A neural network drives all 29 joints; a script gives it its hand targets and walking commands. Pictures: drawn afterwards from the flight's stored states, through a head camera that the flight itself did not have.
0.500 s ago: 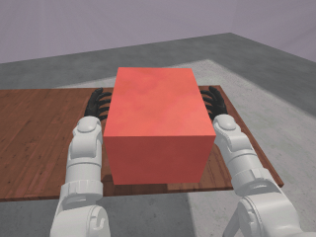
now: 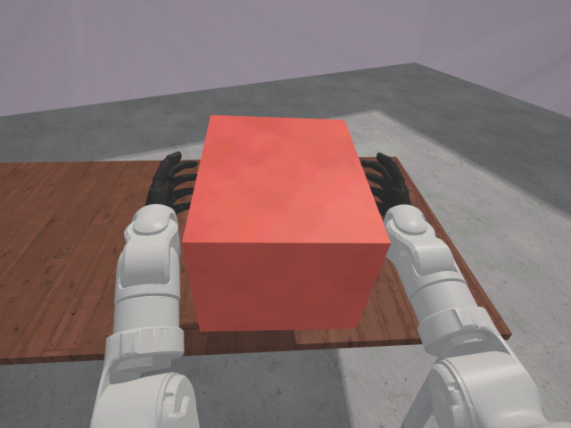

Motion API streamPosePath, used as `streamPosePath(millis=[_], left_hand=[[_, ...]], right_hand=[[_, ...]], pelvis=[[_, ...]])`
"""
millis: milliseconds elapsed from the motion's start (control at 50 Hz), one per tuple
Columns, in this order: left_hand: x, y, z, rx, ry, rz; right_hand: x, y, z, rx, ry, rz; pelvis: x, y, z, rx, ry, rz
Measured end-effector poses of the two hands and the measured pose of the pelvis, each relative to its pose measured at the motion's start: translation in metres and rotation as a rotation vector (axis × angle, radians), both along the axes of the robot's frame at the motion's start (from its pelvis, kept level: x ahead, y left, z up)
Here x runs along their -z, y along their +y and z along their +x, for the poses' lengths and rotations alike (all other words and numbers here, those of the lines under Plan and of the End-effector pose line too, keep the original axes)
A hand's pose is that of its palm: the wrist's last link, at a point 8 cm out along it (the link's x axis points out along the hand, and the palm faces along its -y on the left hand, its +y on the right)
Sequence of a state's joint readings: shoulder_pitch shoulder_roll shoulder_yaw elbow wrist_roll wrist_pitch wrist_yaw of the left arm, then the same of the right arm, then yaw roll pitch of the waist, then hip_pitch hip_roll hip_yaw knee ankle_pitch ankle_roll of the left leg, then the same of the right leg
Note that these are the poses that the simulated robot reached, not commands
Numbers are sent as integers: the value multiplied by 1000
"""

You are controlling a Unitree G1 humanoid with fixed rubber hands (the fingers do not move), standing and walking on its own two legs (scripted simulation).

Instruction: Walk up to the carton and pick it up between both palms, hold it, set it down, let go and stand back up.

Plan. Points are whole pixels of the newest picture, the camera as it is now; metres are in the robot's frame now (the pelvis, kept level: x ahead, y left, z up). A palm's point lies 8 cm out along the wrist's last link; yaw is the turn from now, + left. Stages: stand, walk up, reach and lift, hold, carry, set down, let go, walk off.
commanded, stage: hold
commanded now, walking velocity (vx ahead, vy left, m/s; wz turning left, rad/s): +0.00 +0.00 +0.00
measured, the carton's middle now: (279, 215) +0.42 +0.03 +0.13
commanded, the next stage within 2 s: none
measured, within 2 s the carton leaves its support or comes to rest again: neither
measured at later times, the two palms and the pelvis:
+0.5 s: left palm (152, 208) +0.34 +0.19 +0.21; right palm (395, 203) +0.36 -0.13 +0.20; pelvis +0.00 +0.00 +0.00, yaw +0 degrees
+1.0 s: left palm (151, 208) +0.34 +0.19 +0.21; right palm (395, 202) +0.36 -0.13 +0.20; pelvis +0.00 +0.00 +0.00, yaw +0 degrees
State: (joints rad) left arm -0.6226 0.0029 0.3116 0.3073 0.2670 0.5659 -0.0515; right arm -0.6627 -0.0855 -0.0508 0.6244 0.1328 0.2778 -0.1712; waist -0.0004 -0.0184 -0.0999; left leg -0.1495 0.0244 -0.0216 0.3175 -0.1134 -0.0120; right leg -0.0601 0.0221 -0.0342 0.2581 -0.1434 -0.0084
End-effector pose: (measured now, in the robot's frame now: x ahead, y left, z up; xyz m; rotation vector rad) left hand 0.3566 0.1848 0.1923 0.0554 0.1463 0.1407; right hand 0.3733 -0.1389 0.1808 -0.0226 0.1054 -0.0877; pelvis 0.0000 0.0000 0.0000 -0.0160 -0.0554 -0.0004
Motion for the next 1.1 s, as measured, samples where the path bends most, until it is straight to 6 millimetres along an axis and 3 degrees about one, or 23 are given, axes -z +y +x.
streamPosePath(millis=[440, 1100], left_hand=[[-15, 6, -18, -15, -21, 1], [-15, 6, -19, -16, -8, 1]], right_hand=[[-17, 6, -12, -16, -25, 4], [-17, 6, -12, -17, -16, 2]], pelvis=[[0, 0, -4, 0, -30, 0], [0, 0, -4, -1, -30, 0]])
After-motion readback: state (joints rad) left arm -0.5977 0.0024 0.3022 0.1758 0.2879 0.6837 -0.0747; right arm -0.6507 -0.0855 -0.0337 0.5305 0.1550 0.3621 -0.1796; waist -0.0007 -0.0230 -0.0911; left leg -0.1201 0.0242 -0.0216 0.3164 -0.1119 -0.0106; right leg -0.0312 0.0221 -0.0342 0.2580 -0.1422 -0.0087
